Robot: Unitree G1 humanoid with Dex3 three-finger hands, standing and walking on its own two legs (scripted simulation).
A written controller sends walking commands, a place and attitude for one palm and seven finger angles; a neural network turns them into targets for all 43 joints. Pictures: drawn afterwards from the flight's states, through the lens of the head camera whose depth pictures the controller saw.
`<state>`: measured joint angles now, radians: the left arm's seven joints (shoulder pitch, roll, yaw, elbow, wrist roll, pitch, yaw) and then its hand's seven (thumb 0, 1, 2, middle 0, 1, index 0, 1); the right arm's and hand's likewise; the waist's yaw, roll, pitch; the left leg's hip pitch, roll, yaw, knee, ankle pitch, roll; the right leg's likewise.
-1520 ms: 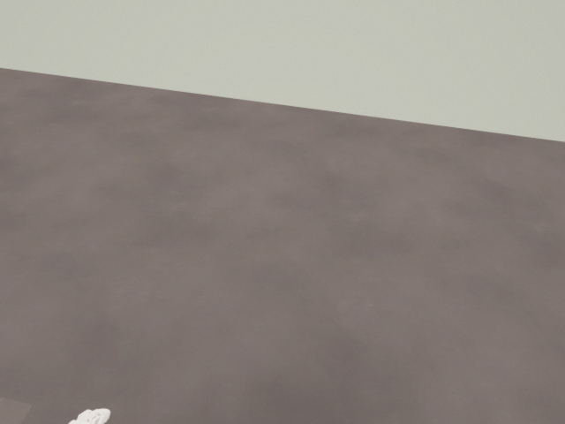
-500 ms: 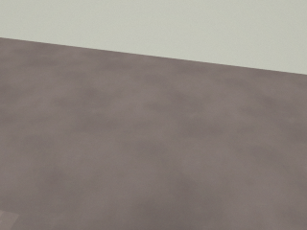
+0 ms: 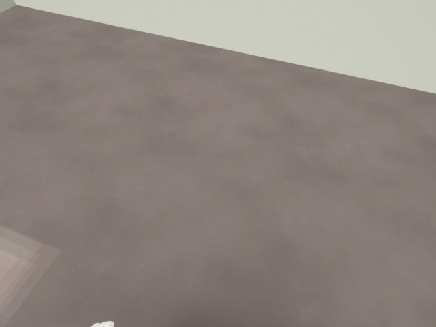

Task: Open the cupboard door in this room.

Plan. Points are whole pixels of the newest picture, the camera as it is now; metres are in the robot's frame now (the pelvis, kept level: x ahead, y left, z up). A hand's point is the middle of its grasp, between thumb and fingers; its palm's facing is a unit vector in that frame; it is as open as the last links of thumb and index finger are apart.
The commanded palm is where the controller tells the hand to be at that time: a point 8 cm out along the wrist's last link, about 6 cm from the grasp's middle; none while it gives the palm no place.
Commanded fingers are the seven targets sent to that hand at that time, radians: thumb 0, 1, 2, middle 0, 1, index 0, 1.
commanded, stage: turn or walk to find it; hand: left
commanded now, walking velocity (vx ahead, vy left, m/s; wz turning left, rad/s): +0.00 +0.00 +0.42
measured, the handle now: out of the picture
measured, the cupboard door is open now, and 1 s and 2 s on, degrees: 0 0 0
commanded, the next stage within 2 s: none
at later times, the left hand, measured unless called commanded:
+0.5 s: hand out of the picture -0.06 +0.22 -0.19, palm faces +0.28 -0.93 -0.25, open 7.4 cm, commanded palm none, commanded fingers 0.00 0.90 0.90 -0.20 -0.30 -0.20 -0.30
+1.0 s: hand out of the picture -0.07 +0.18 -0.15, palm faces +0.46 -0.85 -0.26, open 7.4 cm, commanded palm none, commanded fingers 0.00 0.90 0.90 -0.20 -0.30 -0.20 -0.30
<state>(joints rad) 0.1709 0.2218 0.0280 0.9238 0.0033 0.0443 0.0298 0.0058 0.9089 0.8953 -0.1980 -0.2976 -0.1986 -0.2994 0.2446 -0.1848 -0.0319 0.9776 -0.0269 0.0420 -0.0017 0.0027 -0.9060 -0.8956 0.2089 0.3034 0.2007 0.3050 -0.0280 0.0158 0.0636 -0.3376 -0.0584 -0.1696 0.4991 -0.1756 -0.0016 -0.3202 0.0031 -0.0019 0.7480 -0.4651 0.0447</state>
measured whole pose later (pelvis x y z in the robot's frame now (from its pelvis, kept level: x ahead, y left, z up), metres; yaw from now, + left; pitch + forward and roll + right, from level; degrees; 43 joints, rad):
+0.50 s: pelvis -0.03 +0.01 -0.01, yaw +14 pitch +0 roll +1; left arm 0.26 0.26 0.05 0.96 0.02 0.06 0.03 0.00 0.91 0.90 -0.20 -0.30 -0.20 -0.30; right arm 0.14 -0.22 -0.04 0.94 -0.02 0.03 0.01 0.00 -0.91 -0.90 0.20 0.30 0.19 0.30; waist 0.02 -0.08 0.07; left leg -0.28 0.00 0.05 0.60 -0.33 0.02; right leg -0.38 -0.11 -0.08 0.95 -0.54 0.06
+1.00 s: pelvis -0.05 -0.02 +0.00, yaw +28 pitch -2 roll +1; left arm 0.23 0.18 0.03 0.91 0.03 0.02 0.03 0.00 0.91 0.90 -0.20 -0.30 -0.20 -0.30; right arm 0.23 -0.25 -0.08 0.98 -0.03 0.08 0.02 0.00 -0.91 -0.90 0.20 0.30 0.20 0.30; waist -0.01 0.02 0.05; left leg -0.46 0.01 0.00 1.08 -0.40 -0.04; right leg -0.22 -0.08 -0.14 0.52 -0.27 -0.01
